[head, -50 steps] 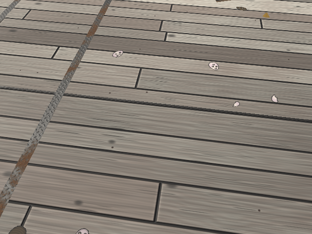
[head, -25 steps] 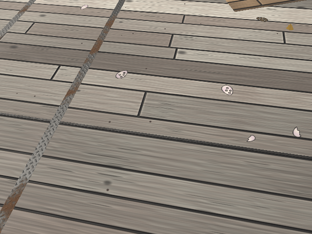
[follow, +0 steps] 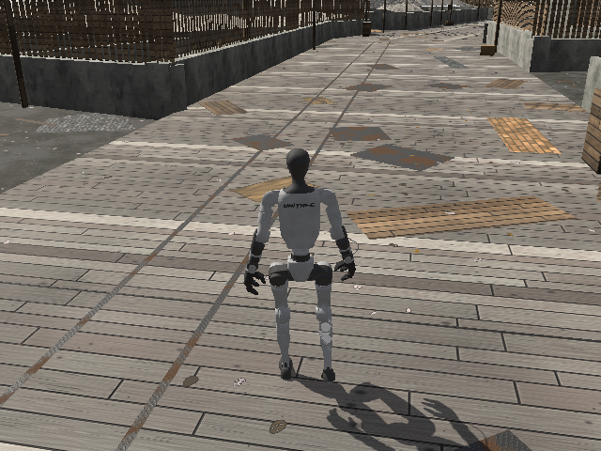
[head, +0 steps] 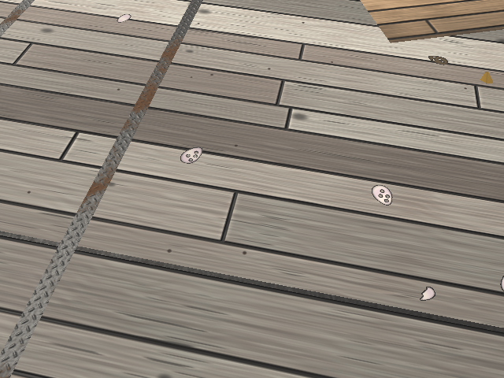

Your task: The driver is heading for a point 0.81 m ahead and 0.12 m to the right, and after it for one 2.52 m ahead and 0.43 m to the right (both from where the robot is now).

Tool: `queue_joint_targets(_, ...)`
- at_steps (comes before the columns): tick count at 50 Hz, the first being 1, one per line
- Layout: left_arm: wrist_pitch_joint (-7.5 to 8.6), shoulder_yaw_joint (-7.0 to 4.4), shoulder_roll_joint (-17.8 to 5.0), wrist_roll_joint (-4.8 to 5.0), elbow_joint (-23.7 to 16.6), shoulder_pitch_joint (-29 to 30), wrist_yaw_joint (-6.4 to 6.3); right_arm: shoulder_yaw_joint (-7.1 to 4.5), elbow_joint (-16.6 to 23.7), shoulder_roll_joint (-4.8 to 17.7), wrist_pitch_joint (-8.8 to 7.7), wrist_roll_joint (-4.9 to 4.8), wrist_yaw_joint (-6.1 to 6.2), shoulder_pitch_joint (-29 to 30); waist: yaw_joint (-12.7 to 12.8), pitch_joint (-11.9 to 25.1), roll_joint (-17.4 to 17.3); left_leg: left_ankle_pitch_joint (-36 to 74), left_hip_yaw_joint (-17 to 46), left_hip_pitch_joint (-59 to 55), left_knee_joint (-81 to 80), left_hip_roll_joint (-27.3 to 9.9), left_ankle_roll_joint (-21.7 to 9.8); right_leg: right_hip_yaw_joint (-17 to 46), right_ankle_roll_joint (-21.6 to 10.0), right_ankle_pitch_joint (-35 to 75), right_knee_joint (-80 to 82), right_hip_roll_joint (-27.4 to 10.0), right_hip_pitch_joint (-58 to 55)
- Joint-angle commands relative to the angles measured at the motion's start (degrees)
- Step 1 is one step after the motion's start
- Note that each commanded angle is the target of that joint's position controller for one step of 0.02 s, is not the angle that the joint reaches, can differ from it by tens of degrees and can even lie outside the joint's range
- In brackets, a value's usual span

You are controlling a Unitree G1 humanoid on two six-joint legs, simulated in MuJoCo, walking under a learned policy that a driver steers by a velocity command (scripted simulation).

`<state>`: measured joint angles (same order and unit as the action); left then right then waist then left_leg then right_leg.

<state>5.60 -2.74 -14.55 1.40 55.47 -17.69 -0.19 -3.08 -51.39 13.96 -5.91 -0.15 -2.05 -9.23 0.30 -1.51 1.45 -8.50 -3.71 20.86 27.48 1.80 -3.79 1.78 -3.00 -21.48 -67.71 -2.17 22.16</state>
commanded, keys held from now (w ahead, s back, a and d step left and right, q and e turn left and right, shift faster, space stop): w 0.90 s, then w+e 0.10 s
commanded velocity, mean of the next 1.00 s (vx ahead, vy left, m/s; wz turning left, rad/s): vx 0.50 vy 0.00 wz -0.01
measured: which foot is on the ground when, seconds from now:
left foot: down 0.00-0.44, up 0.46-1.00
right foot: up 0.00-0.42, down 0.44-1.00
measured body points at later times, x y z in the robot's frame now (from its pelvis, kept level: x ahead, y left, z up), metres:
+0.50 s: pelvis +0.27 -0.05 -0.01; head +0.31 -0.06 +0.44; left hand +0.47 +0.19 -0.11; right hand +0.24 -0.32 -0.16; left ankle +0.09 +0.08 -0.68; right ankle +0.38 -0.15 -0.73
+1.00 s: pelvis +0.54 -0.03 -0.01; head +0.57 -0.02 +0.44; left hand +0.49 +0.24 -0.15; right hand +0.76 -0.26 -0.10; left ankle +0.69 +0.09 -0.73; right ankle +0.38 -0.15 -0.73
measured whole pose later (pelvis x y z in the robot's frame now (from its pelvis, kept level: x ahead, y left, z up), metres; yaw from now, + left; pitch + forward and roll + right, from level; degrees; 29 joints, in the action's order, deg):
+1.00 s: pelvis +0.54 -0.03 -0.01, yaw -1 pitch +2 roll -2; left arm 3.6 -3.8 -13.9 1.0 58.6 -23.7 -0.5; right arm -2.8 -49.1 12.9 -5.4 -1.0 -2.0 0.5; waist 4.3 -0.8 -1.3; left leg -1.7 -0.7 29.6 28.2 -2.7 -3.5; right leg -1.8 -0.1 -22.6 -15.9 1.1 -4.7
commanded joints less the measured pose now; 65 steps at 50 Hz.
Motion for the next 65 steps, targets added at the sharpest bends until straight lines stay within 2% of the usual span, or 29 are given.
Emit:
queue_joint_targets(1, -0.05, -1.61, -4.2, -0.26, -3.5, -1.2, -0.52, -0.69, 1.4, 4.2, -0.80, 0.73, -0.18, -2.0, 0.5, 4.5, -5.8, 4.9, 18.4, -12.2, -17.3, -15.0, -9.3, 2.8, -0.4, 6.2, 0.3, -6.4, 11.4)
queue_joint_targets(5, -1.35, -1.92, -3.6, -0.92, -5.3, 3.6, -0.88, -1.38, -0.7, 7.2, -0.91, 0.46, 1.00, -5.9, 0.3, 0.8, -4.3, 9.9, 13.6, -10.9, -20.7, -14.6, -10.3, 1.8, 1.6, 13.2, 9.0, -7.2, 16.6)
queue_joint_targets(11, -0.74, -1.39, -2.0, -0.88, -8.5, 15.0, 0.02, -1.21, -2.7, 7.8, 0.02, -0.21, 2.26, -11.1, -2.9, -1.4, -4.6, 10.6, 8.1, -14.6, -21.4, -12.3, -7.6, -0.6, 2.4, 27.6, 27.6, -5.0, 17.7)
queue_joint_targets(17, 0.09, -0.67, -2.2, -0.15, -11.9, 23.5, 1.97, -1.68, -5.6, 8.6, 1.37, -0.69, 2.57, -15.9, -5.1, -4.0, -4.9, 12.1, 8.2, -24.5, -17.3, -16.1, -7.3, -1.5, 1.0, 23.0, 36.5, -3.1, 19.2)
queue_joint_targets(20, 0.61, -1.43, -4.5, -0.11, -11.6, 19.5, 2.59, -2.25, -5.5, 9.9, 2.02, -0.89, 2.86, -13.9, -1.7, -1.2, -6.7, 25.1, 7.8, -26.6, -11.4, -17.1, -5.8, -3.2, -1.4, 17.3, 38.8, -0.6, 10.6)
queue_joint_targets(21, 0.68, -2.36, -6.1, -0.30, -9.9, 13.6, 2.44, -2.26, -5.2, 10.0, 2.27, -0.96, 2.88, -12.3, 1.8, 2.4, -7.0, 34.5, 6.2, -25.5, -4.9, -15.5, -4.7, -5.0, -2.7, 17.5, 39.9, 1.5, 1.7)
queue_joint_targets(22, 0.64, -3.86, -9.0, -0.50, -6.7, 3.4, 2.03, -1.70, -4.6, 8.6, 2.42, -0.69, 2.84, -11.6, 6.0, 8.6, -5.7, 35.9, 3.9, -20.2, 6.8, -12.2, -3.0, -4.4, -4.6, 19.1, 39.3, 1.4, -13.0)
queue_joint_targets(23, 0.38, -4.99, -13.8, -1.20, -4.8, -7.2, 1.35, -0.71, -3.1, 6.5, 2.24, 0.62, 2.85, -12.6, 8.5, 17.7, 3.1, 15.6, 1.0, -6.7, 26.6, -7.8, -0.8, 10.5, -8.6, 19.7, 38.5, -11.1, -31.1)
queue_joint_targets(24, 0.33, -4.98, -15.4, -1.37, -3.9, -8.2, 1.94, 1.29, -3.6, -1.1, 0.81, -0.15, 2.08, -19.7, 4.1, 23.9, 17.4, -23.5, 5.4, 14.2, 43.0, 2.3, 1.8, 37.7, -17.2, 8.7, 47.3, -21.5, -46.4)
queue_joint_targets(25, 0.47, -3.49, -9.8, -0.84, -4.4, -6.2, 1.97, -0.20, -3.8, 5.8, -0.47, -1.58, 1.82, -15.2, 5.8, 19.8, 10.1, -23.9, 11.4, 20.3, 49.0, -1.2, 0.6, 37.2, -14.6, 3.4, 50.0, -19.3, -43.2)
queue_joint_targets(26, 0.58, -2.76, -7.5, -0.75, -5.5, -1.0, 1.75, -0.87, -2.1, 8.2, -1.22, -2.54, 1.68, -9.7, 5.0, 12.0, 7.2, -18.4, 9.8, 22.9, 48.9, -4.1, -0.3, 28.2, -12.0, 6.6, 51.0, -17.5, -35.2)
queue_joint_targets(27, 0.61, -2.26, -6.5, -1.08, -6.4, 3.5, 1.83, -0.93, -1.7, 7.8, -1.28, -2.27, 2.11, -7.1, 3.0, 8.0, 1.8, -12.9, 8.4, 20.2, 46.2, -7.1, -0.2, 21.8, -10.8, 12.7, 52.6, -15.4, -26.6)
queue_joint_targets(28, 0.70, -1.85, -5.0, -1.52, -6.7, 6.0, 2.03, -1.37, -1.7, 7.3, -0.85, -1.36, 2.46, -6.0, 1.4, 5.0, 0.6, -9.9, 8.0, 17.7, 42.8, -8.7, 0.1, 17.1, -10.2, 17.0, 54.4, -13.3, -20.0)
queue_joint_targets(29, 0.85, -1.47, -4.0, -2.04, -6.4, 6.6, 2.15, -1.48, -1.9, 6.2, -0.07, -1.14, 2.47, -7.4, -0.4, 4.7, 2.1, -7.8, 8.4, 14.3, 40.8, -10.0, 0.2, 14.2, -9.7, 18.6, 56.1, -12.0, -16.4)
queue_joint_targets(31, 1.11, -1.54, -4.3, -1.79, -5.3, 5.3, 2.11, -1.43, -2.3, 4.0, 1.20, -1.05, 2.64, -8.7, -1.5, 3.6, 2.5, -6.5, 7.7, 12.6, 37.4, -10.6, 0.8, 10.8, -10.4, 20.7, 58.6, -10.9, -13.2)
queue_joint_targets(34, 1.07, -2.09, -6.7, -1.75, -4.0, 2.5, 1.07, -1.72, -0.3, 4.4, 1.86, -0.39, 2.89, -3.2, -0.9, 0.7, 1.3, 0.2, 7.2, 18.2, 29.8, -11.1, 2.5, 8.0, -10.9, 23.1, 61.0, -10.9, -13.3)
queue_joint_targets(40, 0.31, -1.98, -7.2, -1.05, -1.8, -2.6, -0.05, -1.15, 2.9, 2.8, 1.27, -0.42, 1.96, 8.0, 2.3, -1.7, 1.8, 14.7, 4.7, 18.2, 11.5, -8.6, 3.2, 2.2, -8.3, 22.7, 61.9, -8.5, -15.9)
queue_joint_targets(46, -1.04, -2.54, -8.0, -0.41, 1.2, -7.1, -0.43, -0.55, 6.3, 3.4, 0.38, -1.04, 0.18, 15.8, 3.9, -4.1, 2.1, 9.4, 4.5, 18.9, 3.2, -6.9, 1.5, 3.0, -7.9, 25.2, 57.4, -12.5, -25.4)
queue_joint_targets(48, -1.55, -2.88, -8.8, -0.18, 1.3, -6.0, -0.62, -1.11, 6.1, 5.0, -0.20, -1.11, -0.15, 13.2, 1.6, -2.7, 3.2, 5.4, 4.1, 13.2, 1.1, -5.4, 0.4, 4.3, -7.0, 31.0, 53.8, -13.2, -26.2)
queue_joint_targets(49, -1.78, -3.03, -9.4, -0.11, 0.8, -4.4, -0.65, -1.87, 5.1, 6.5, -0.49, -1.03, -0.04, 8.9, -1.1, -0.2, 3.9, 4.2, 2.7, 6.0, 0.2, -3.6, -0.3, 4.0, -6.3, 39.0, 49.4, -12.3, -25.3)
queue_joint_targets(50, -1.97, -2.62, -8.4, -0.25, 0.3, -3.1, -0.60, -3.29, 2.3, 9.1, -0.64, -0.87, 0.37, -0.2, -5.4, 5.3, 3.1, 5.1, 1.8, -6.8, -0.4, -2.5, -1.7, 2.2, -4.8, 44.2, 39.8, -9.2, -22.0)
queue_joint_targets(51, -1.98, -1.66, -6.2, -1.11, -1.3, -2.8, -0.60, -4.56, 0.3, 13.5, -0.83, 0.57, 1.00, -10.7, -8.9, 14.1, -1.3, 11.0, 10.5, -25.1, 2.2, -11.4, -5.0, -0.3, -2.2, 33.3, 22.9, -4.8, -10.9)
queue_joint_targets(52, -1.12, 0.46, 1.7, -1.03, -1.2, -11.0, -0.42, -5.25, -0.7, 17.5, -0.37, 1.31, 1.06, -14.1, -5.3, 22.7, -16.6, 13.8, 34.4, -45.2, -1.8, -26.6, -13.7, -2.4, 2.4, -3.5, 1.5, 5.5, 11.6)
queue_joint_targets(53, -0.26, -0.78, -3.6, -0.11, -0.2, -9.3, -0.47, -3.69, 0.1, 12.1, -0.23, 1.00, 1.13, -13.6, -6.7, 25.2, -13.7, 18.7, 39.0, -42.9, -5.0, -26.9, -13.4, 6.7, 2.6, -13.9, -6.7, 4.6, 14.5)
queue_joint_targets(54, -0.13, -1.98, -7.3, 1.05, -2.2, -4.4, -0.74, -2.68, 1.5, 9.4, -0.24, 0.91, 1.46, -8.1, -5.7, 17.2, -11.4, 26.5, 28.7, -35.7, -4.6, -25.5, -11.1, 6.2, 2.5, -11.9, -9.2, 2.2, 17.5)
queue_joint_targets(56, -1.36, -2.61, -6.4, 0.31, -2.6, -1.1, -1.56, -1.63, 2.3, 6.0, -0.18, 0.87, 1.53, -0.6, -1.9, 9.1, -5.7, 33.4, 15.2, -20.2, -6.9, -21.1, -8.4, 3.4, 3.1, -5.7, -4.4, -2.4, 14.0)
queue_joint_targets(58, -3.75, -2.97, -3.8, 0.32, -2.7, -3.4, -1.64, -1.37, 1.9, 4.8, -0.20, 1.74, 1.59, 2.0, 1.2, 6.7, -7.7, 31.6, 8.8, -10.7, -10.4, -18.9, -7.6, 2.4, 3.0, -2.2, -1.6, -3.8, 7.3)
queue_joint_targets(60, -5.34, -3.11, -2.6, 0.12, -4.2, -2.9, -1.76, -1.80, 1.6, 6.6, -0.20, 2.07, 2.12, 2.9, 2.4, 4.9, -7.5, 31.7, 5.1, -7.3, -13.0, -19.1, -9.1, 1.5, 3.5, 0.7, 1.0, -3.6, 7.5)
queue_joint_targets(65, -6.18, -3.19, -2.9, -0.61, -8.6, 3.8, -0.81, -2.49, 1.6, 9.1, 1.54, 1.25, 4.35, 4.5, 1.5, 4.9, -7.0, 26.6, -2.6, -9.1, -14.8, -18.3, -8.5, -0.8, 4.0, 12.7, 16.1, -4.1, 7.2)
